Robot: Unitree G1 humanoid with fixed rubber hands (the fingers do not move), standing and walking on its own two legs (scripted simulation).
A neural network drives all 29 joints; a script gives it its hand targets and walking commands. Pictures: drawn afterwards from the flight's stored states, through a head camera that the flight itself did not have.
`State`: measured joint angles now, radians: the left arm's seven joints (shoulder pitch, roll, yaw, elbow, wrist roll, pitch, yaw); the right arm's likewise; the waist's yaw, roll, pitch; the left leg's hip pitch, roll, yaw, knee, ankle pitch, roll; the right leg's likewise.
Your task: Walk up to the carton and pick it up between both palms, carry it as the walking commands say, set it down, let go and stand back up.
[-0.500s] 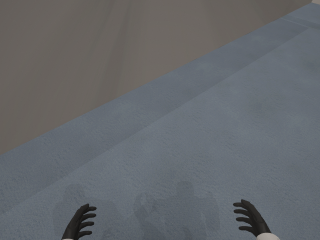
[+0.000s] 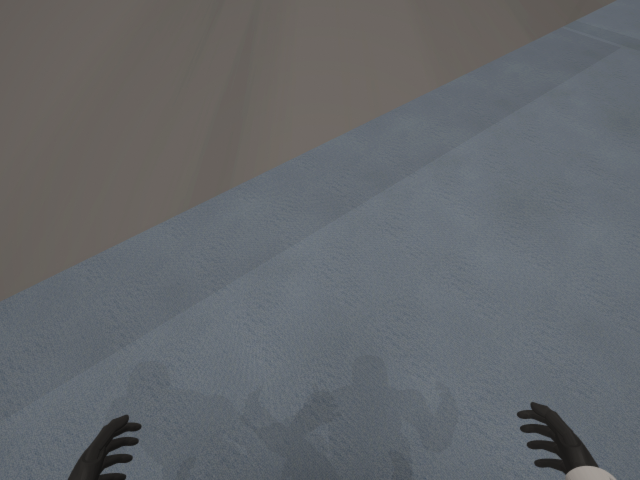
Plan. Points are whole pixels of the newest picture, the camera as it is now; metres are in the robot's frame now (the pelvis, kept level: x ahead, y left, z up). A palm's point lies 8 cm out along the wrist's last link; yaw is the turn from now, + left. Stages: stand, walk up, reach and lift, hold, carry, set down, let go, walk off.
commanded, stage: stand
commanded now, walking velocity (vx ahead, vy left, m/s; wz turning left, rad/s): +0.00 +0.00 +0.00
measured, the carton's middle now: out of the picture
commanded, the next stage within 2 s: walk up in 1.16 s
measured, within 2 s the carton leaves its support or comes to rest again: neither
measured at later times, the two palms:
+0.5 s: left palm out of the picture +0.12 +0.30 -0.07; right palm out of the picture +0.13 -0.30 -0.07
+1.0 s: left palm out of the picture +0.10 +0.31 -0.07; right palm out of the picture +0.10 -0.31 -0.07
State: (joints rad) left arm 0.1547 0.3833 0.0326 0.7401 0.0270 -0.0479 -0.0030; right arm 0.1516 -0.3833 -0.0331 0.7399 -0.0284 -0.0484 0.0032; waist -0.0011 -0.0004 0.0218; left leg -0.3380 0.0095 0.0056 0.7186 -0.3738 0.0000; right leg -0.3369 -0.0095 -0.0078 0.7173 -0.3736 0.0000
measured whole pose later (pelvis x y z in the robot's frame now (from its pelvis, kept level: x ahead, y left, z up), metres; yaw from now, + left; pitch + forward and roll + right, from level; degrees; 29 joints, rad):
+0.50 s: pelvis +0.00 +0.00 +0.02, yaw +0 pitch -2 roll +0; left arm 0.11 0.39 0.00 0.91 0.01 -0.03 -0.01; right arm 0.11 -0.39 -0.01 0.91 -0.02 -0.04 0.01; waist 0.00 0.00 0.04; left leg -0.21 0.01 0.01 0.51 -0.27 0.00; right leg -0.21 -0.01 -0.01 0.51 -0.27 0.00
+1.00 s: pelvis +0.00 +0.00 +0.03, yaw +0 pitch -2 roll +0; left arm 0.09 0.40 0.00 1.04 0.01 -0.03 0.00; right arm 0.09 -0.39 -0.01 1.04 -0.01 -0.03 0.00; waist 0.00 0.00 0.04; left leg -0.14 0.01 0.00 0.38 -0.19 -0.01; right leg -0.14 -0.01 -0.01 0.38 -0.20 0.01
